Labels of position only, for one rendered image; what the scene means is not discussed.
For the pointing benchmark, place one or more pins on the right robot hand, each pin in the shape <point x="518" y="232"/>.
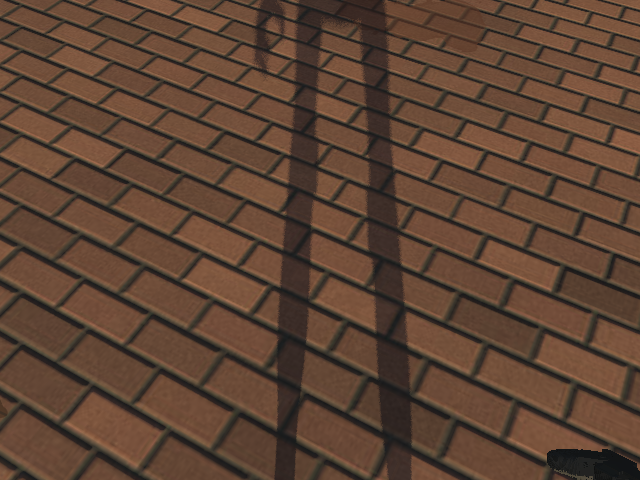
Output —
<point x="592" y="465"/>

